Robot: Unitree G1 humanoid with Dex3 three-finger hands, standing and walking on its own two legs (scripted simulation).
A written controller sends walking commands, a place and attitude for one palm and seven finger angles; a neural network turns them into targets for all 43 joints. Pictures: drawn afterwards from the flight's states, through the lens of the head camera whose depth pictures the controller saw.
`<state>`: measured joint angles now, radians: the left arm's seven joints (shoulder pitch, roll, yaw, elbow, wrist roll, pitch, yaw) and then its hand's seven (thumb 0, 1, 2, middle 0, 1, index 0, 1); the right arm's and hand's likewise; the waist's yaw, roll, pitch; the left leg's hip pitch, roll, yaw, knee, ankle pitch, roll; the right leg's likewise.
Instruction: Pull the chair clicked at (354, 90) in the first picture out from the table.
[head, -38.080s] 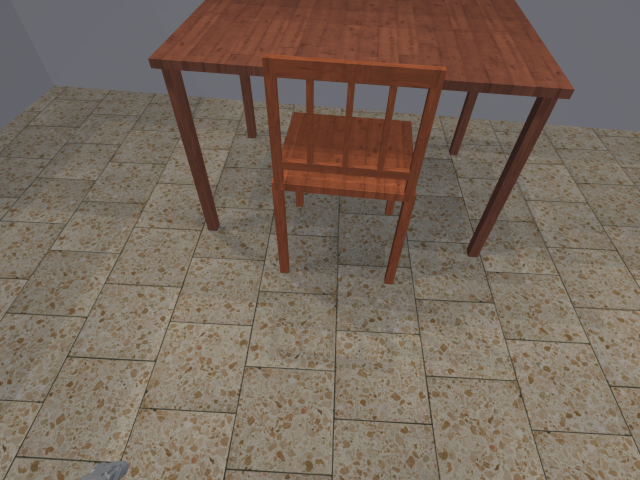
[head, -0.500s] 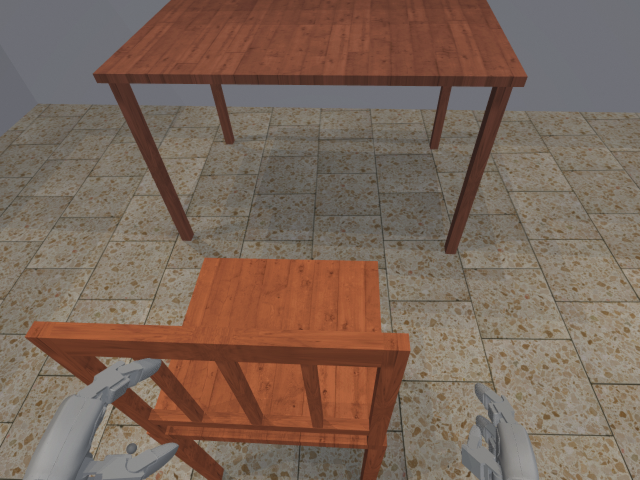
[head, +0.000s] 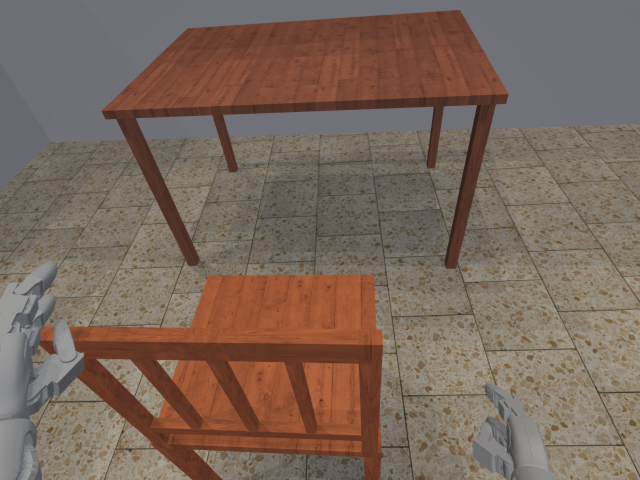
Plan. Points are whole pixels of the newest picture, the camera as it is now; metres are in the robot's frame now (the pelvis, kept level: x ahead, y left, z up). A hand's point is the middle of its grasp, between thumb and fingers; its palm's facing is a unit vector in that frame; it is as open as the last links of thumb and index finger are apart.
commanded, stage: draw the hand back to the body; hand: left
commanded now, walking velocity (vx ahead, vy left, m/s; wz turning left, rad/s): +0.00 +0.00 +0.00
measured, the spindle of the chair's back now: (236, 395) +0.26 +0.17 -0.09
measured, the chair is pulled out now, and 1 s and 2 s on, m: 0.67 0.67 0.67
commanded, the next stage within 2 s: step back with the hand held close in 0.08 s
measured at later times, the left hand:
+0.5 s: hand (54, 378) +0.18 +0.28 +0.13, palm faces +0.27 -0.81 -0.52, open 7.4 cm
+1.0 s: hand out of the picture +0.13 +0.30 +0.15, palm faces +0.41 -0.78 -0.47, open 7.4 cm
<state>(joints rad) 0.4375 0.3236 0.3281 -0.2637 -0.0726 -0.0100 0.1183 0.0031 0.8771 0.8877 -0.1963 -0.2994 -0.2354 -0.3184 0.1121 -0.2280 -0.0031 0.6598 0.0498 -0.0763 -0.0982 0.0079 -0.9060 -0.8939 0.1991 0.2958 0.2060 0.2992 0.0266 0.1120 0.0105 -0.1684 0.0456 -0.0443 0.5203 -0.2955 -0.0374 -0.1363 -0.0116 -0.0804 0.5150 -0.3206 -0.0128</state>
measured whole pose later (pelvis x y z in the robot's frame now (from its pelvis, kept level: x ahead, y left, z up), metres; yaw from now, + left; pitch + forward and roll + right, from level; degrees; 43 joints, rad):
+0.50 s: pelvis -0.03 +0.04 +0.00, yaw -1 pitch +0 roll +0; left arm 0.59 0.39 0.34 -0.49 -0.05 -0.09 0.11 0.01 0.89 0.90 -0.21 -0.31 -0.21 -0.31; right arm 0.16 -0.20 -0.01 0.61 0.03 -0.03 -0.10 0.01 -0.91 -0.89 0.20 0.30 0.21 0.30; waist 0.00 0.04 0.08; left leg -0.27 -0.01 0.00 0.49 -0.23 0.01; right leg -0.24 -0.07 -0.03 0.48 -0.24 0.04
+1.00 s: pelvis -0.08 +0.03 -0.01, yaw +1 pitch +1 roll -1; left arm 0.55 0.44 0.43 -0.56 -0.05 -0.11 0.16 0.01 0.88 0.90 -0.21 -0.31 -0.21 -0.31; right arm 0.18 -0.20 -0.02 0.59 0.02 -0.06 -0.12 0.01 -0.91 -0.89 0.20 0.30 0.20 0.30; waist -0.01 -0.03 0.04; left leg -0.36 0.00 -0.04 0.59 -0.26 -0.01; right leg -0.36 -0.05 -0.07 0.58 -0.26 0.01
